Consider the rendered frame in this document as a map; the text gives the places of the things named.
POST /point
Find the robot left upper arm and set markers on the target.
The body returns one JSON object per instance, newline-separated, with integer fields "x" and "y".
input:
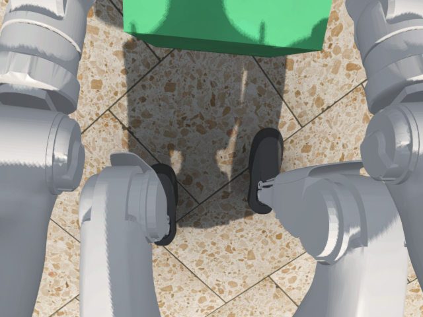
{"x": 41, "y": 156}

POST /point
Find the left robot shin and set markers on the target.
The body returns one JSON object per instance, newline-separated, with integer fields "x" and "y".
{"x": 116, "y": 159}

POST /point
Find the robot right thigh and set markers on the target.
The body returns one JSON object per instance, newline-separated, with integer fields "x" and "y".
{"x": 351, "y": 222}

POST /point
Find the carton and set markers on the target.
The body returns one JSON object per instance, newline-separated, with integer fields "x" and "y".
{"x": 262, "y": 28}

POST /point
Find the robot left forearm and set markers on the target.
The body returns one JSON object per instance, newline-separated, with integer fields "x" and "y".
{"x": 41, "y": 45}

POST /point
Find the robot right forearm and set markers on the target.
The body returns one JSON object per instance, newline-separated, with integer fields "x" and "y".
{"x": 389, "y": 36}

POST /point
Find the robot right upper arm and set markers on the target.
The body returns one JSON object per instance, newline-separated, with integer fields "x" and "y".
{"x": 392, "y": 151}

